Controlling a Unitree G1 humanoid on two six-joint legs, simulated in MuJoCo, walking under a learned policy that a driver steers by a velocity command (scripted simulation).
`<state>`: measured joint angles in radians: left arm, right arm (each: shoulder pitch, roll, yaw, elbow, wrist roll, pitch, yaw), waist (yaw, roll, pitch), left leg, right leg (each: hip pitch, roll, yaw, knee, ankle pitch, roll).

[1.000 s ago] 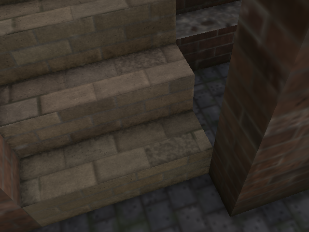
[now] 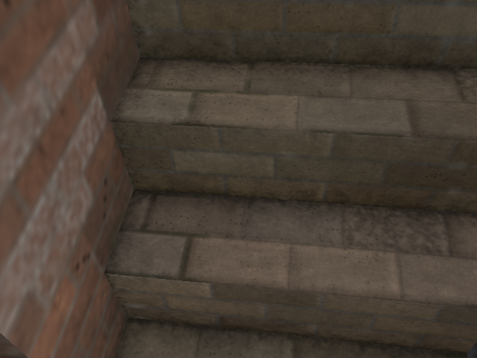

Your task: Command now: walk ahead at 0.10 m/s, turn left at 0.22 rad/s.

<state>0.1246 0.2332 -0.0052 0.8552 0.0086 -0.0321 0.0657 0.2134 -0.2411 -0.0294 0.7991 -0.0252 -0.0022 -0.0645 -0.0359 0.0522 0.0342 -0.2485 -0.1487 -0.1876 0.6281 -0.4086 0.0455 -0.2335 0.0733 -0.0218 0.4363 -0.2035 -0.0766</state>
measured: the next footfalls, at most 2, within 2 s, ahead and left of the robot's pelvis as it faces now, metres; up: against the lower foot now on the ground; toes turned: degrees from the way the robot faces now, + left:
left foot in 0.30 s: -0.06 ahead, +0.15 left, +0.00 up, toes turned +0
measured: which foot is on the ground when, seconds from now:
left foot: up 0.00-0.28, down 0.30-1.00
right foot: down 0.00-1.00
